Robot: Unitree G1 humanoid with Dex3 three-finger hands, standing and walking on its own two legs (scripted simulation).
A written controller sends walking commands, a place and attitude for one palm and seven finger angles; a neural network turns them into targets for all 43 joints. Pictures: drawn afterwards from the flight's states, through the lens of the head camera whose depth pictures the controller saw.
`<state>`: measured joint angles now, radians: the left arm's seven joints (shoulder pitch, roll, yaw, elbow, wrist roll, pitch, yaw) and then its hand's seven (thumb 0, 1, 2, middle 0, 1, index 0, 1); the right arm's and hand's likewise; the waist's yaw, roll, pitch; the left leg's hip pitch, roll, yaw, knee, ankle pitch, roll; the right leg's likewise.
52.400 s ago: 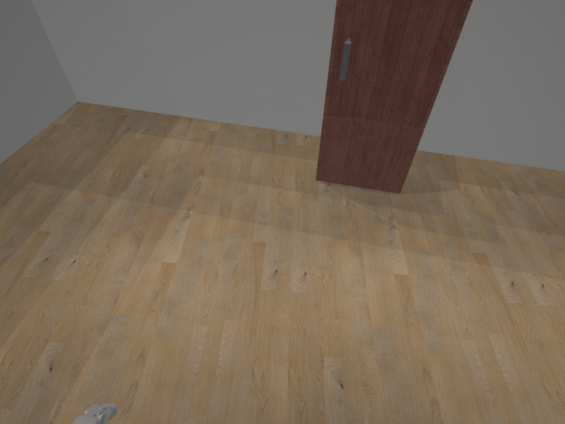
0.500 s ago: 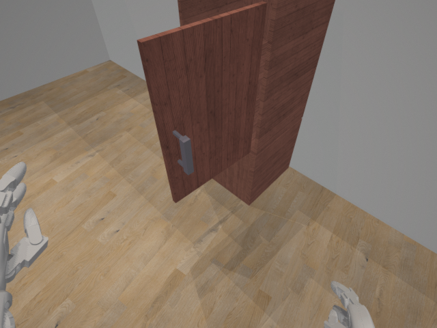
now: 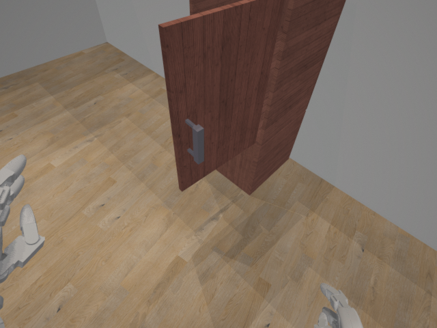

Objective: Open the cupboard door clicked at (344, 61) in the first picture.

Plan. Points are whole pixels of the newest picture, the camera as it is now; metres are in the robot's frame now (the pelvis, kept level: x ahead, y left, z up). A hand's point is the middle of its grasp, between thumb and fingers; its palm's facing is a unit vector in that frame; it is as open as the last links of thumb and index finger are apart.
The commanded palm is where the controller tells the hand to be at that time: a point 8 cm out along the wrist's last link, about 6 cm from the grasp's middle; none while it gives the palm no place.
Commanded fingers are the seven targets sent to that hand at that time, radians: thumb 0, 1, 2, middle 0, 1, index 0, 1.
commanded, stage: stop stepping back and stand still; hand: left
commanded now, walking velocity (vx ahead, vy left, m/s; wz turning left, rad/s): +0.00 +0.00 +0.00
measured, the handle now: (194, 141) +0.63 +0.11 -0.09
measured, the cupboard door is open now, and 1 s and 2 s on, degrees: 85 85 85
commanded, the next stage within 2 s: let the arm hang, fingers relaxed in 0.06 s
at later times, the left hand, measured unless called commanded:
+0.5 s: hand out of the picture +0.02 +0.17 -0.18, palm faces -0.01 -0.99 -0.16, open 7.2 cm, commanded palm none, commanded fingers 0.00 0.90 0.90 -0.20 -0.30 -0.20 -0.30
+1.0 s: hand out of the picture +0.03 +0.20 -0.16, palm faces +0.03 -0.95 -0.31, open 7.4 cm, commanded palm none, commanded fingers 0.00 0.90 0.90 -0.20 -0.30 -0.20 -0.30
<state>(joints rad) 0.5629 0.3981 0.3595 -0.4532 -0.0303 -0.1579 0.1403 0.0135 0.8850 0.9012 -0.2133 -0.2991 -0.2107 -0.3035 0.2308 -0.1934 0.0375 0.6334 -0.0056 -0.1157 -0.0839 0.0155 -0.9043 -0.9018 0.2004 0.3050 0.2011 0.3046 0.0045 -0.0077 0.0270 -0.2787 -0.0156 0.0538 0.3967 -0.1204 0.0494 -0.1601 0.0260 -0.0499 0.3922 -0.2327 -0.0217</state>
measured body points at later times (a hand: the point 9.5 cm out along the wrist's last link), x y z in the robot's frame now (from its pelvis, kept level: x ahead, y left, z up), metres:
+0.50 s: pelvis -0.01 -0.01 -0.01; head +0.02 +0.01 +0.44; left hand +0.02 +0.22 -0.17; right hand +0.07 -0.28 -0.14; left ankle +0.06 +0.09 -0.74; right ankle -0.01 -0.10 -0.74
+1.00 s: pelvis +0.00 -0.02 +0.00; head +0.01 -0.04 +0.45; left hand +0.03 +0.25 -0.14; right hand +0.04 -0.27 -0.17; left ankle +0.06 +0.09 -0.74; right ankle -0.01 -0.10 -0.74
